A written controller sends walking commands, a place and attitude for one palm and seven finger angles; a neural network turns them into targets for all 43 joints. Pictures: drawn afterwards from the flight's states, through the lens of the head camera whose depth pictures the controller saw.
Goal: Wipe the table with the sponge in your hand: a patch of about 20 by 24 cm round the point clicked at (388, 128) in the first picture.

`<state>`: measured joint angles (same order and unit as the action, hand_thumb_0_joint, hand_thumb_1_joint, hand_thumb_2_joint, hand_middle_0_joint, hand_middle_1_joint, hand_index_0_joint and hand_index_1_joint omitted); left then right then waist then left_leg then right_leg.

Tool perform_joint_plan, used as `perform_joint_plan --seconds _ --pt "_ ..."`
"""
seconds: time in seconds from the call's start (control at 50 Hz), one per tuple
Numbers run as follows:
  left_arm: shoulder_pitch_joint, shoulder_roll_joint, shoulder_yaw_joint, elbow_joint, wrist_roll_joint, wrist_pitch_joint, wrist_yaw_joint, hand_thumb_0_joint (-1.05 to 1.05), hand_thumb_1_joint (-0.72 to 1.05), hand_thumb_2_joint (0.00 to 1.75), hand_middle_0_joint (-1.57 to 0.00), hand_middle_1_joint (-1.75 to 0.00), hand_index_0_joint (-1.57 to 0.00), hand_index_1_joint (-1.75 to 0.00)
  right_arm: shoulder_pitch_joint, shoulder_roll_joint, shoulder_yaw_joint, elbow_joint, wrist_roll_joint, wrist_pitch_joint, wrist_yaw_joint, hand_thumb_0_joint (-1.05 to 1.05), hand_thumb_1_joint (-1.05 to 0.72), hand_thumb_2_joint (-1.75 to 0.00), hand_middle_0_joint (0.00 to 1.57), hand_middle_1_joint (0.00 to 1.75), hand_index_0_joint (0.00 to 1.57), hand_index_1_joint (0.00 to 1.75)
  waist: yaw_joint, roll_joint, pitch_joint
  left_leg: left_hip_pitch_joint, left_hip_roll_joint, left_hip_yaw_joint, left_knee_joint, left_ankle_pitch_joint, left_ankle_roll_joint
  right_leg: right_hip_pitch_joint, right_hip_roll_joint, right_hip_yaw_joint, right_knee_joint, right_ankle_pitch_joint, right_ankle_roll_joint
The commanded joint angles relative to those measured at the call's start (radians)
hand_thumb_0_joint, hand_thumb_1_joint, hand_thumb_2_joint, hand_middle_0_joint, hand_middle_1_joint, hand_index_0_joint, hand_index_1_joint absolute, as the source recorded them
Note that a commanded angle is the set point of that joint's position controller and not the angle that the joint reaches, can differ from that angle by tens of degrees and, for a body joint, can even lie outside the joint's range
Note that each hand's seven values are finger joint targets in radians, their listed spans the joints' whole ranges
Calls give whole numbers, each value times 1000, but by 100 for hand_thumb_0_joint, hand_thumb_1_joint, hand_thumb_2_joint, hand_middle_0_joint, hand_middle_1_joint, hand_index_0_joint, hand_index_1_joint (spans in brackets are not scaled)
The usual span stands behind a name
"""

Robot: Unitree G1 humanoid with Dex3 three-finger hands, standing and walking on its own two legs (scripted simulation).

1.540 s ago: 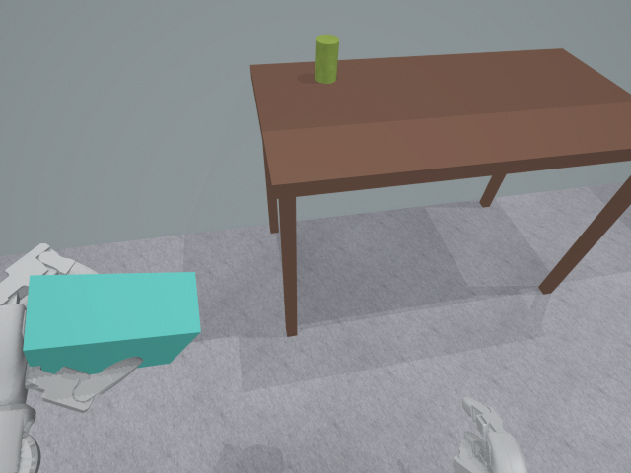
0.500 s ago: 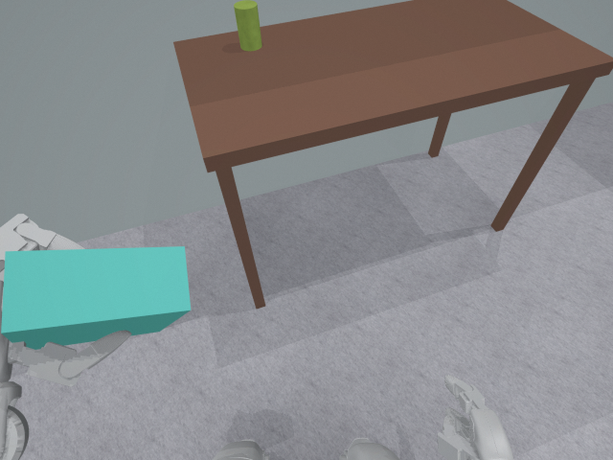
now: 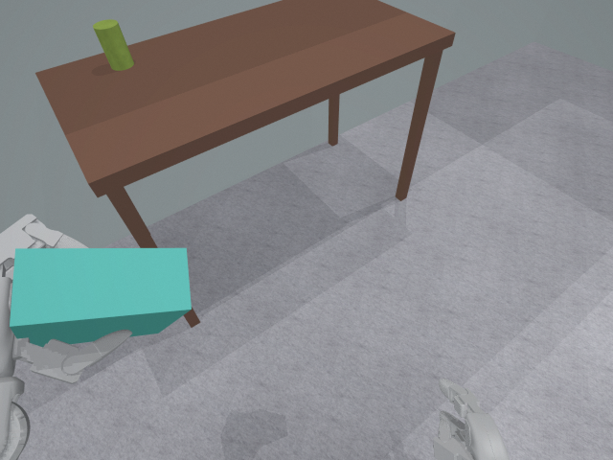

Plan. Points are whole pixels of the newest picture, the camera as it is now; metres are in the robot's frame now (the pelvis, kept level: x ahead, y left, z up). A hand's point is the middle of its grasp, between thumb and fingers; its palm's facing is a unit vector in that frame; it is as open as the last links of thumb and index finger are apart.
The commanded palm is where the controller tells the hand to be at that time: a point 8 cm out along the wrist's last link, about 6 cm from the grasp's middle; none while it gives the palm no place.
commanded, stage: walk to a spot facing it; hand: left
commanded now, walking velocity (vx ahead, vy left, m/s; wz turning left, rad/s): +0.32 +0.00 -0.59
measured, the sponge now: (127, 298) +0.23 +0.21 +0.16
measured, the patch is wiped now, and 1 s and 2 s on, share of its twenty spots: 0.00 0.00 0.00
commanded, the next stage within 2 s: turn to face it in 1.02 s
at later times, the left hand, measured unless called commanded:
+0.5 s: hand (180, 240) +0.28 +0.16 +0.19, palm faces +0.26 -0.87 -0.42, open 10.2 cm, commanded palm +0.24 +0.20 +0.21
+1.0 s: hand (313, 165) +0.40 +0.04 +0.19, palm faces +0.13 -0.82 -0.55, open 10.2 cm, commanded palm +0.34 +0.10 +0.21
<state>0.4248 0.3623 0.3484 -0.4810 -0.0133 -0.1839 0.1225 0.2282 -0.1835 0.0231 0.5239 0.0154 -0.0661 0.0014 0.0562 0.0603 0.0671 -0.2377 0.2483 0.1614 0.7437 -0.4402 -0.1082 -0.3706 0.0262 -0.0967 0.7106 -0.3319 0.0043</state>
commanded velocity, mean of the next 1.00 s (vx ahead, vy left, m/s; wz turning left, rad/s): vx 0.34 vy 0.00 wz -0.02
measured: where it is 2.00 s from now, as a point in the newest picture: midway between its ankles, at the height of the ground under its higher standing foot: outside the picture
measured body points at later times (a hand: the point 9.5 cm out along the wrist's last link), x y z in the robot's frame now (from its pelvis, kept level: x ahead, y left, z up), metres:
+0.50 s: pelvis +0.03 -0.04 +0.02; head +0.01 -0.05 +0.47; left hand +0.26 +0.20 +0.21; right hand +0.12 -0.32 -0.07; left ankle +0.06 +0.11 -0.71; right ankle +0.04 -0.08 -0.70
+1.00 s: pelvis +0.13 -0.14 +0.03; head +0.19 -0.17 +0.48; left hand +0.38 +0.08 +0.22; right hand +0.22 -0.42 -0.08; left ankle +0.25 -0.01 -0.65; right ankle +0.07 -0.16 -0.71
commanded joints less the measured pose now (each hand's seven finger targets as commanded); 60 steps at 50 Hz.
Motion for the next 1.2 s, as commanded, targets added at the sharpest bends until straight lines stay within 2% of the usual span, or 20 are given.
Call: perform_joint_plan --seconds 0.0,0.06,0.14,0.36,0.4,0.44,0.48,0.56,0.62,0.64,0.66,0.7,0.74,0.84,1.02,1.1,1.12,1.14,1.16,1.18 --pt "-161 251 167 -184 -15 -77 47 0 10 130 -120 -160 -120 -160 -143 -123 -62 -125 -15 -59 -27 0 -90 -90 20 30 20 30 -15 -383 -140 -440 -154 -127 589 -220 42 294 -393 677 -368 423 -217" --pt "49 239 188 -266 -32 -98 31 0 10 130 -120 -160 -120 -160 -137 -107 -46 -118 -17 -1 -13 0 -90 -90 20 30 20 30 -28 -46 -174 -430 -122 -208 584 -17 38 243 -300 608 -380 91 -229" --pt "91 254 223 -363 -41 -135 32 0 10 130 -120 -160 -120 -160 -135 -107 -50 -98 -21 16 -6 0 -90 -90 20 30 20 30 -55 -96 -260 -372 -127 -162 387 58 33 258 -255 440 -410 119 -207" --pt "49 156 102 -111 -21 -93 47 0 10 130 -120 -160 -120 -160 -56 -130 -51 -82 -8 -26 -59 0 -90 -90 20 30 20 30 -70 -114 -182 35 -186 -53 -269 76 114 50 -167 428 -411 -208 -158" --pt "6 144 82 -104 -17 -95 41 0 10 130 -120 -160 -120 -160 -52 -153 -59 -84 -13 -26 -76 0 -90 -90 20 30 20 30 -75 -32 -140 167 -94 -169 -403 -8 176 -75 -80 372 -289 -196 -91" --pt "-77 140 62 -151 -5 -101 39 0 10 130 -120 -160 -120 -160 -66 -161 -56 -85 -9 -26 -80 0 -90 -90 20 30 20 30 -76 148 -69 254 137 -492 -509 -122 284 -294 31 176 10 -159 -21" --pt "-114 202 104 -151 18 -98 33 0 10 130 -120 -160 -120 -160 -82 -131 -45 -57 -20 -43 -83 0 -90 -90 20 30 20 30 -64 156 -14 61 205 -485 -573 -245 329 -276 -42 116 278 -133 -4" --pt "-166 172 65 -252 21 -87 36 0 10 130 -120 -160 -120 -160 -80 -140 -51 -55 -25 -79 -78 0 -90 -90 20 30 20 30 -56 200 8 -93 111 -216 -490 -147 247 -45 -76 11 54 -93 -4" --pt "-151 182 93 -220 14 -70 48 0 10 130 -120 -160 -120 -160 -80 -128 -52 -49 -18 -83 -72 0 -90 -90 20 30 20 30 -34 63 -71 -147 0 -49 -156 -26 179 230 -29 -41 -189 -33 -12" --pt "-143 200 109 -189 16 -64 49 0 10 130 -120 -160 -120 -160 -82 -113 -56 -51 -12 -78 -69 0 -90 -90 20 30 20 30 -29 -163 -83 -262 -100 22 141 6 148 288 -141 201 -312 -119 -83" --pt "-143 223 128 -170 8 -56 52 0 10 130 -120 -160 -120 -160 -125 -104 -59 -73 -6 -78 -67 0 -90 -90 20 30 20 30 -18 -429 -92 -479 -205 5 424 -130 107 359 -356 644 -460 -102 -200" --pt "-136 224 139 -165 -4 -76 38 0 10 130 -120 -160 -120 -160 -121 -127 -73 -54 -10 -76 -59 0 -90 -90 20 30 20 30 -42 -224 -69 -494 -141 -182 565 -8 95 299 -403 699 -516 -95 -221" --pt "-25 233 182 -180 -7 -94 30 0 10 130 -120 -160 -120 -160 -121 -98 -57 -29 -13 -40 -53 0 -90 -90 20 30 20 30 -45 -22 -106 -491 -118 -187 559 64 78 315 -372 513 -430 152 -227" --pt "50 196 179 -219 -12 -134 46 0 10 130 -120 -160 -120 -160 -119 -85 -59 -45 -17 -7 -44 0 -90 -90 20 30 20 30 -66 -124 -202 -508 -130 -124 383 168 71 475 -314 190 -365 623 -150" --pt "101 197 191 -271 -8 -129 78 0 10 130 -120 -160 -120 -160 -88 -85 -76 -105 -12 -13 -47 0 -90 -90 20 30 20 30 -21 -174 -186 -347 -217 62 -56 211 120 523 -310 47 -299 935 -58" --pt "54 208 177 -262 -10 -122 85 0 10 130 -120 -160 -120 -160 -71 -84 -79 -98 -11 -16 -66 0 -90 -90 20 30 20 30 -51 -159 -238 11 -310 153 -254 314 155 366 -266 -34 -25 1050 2" --pt "6 214 167 -280 -13 -127 87 0 10 130 -120 -160 -120 -160 -52 -86 -80 -97 -9 -16 -70 0 -90 -90 20 30 20 30 -90 -125 -271 211 -281 94 -306 418 182 227 -254 -57 149 972 37" --pt "12 192 147 -279 -21 -131 79 0 10 130 -120 -160 -120 -160 -69 -105 -85 -96 -15 -19 -69 0 -90 -90 20 30 20 30 -94 69 -322 413 -79 -191 -288 641 296 12 -161 -76 449 501 75" --pt "-31 199 158 -322 -28 -136 78 0 10 130 -120 -160 -120 -160 -56 -107 -74 -101 -11 -30 -55 0 -90 -90 20 30 20 30 -70 219 -347 473 203 -644 -278 998 467 -207 -33 31 682 -286 80" --pt "-78 250 170 -292 -9 -121 71 0 10 130 -120 -160 -120 -160 -51 -111 -69 -91 -8 -38 -38 0 -90 -90 20 30 20 30 -88 91 -248 342 233 -709 -327 879 472 -256 -38 150 750 -323 39"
